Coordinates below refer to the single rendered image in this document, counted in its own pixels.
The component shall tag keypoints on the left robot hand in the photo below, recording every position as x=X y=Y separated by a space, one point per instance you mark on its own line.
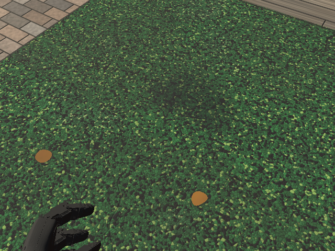
x=44 y=235

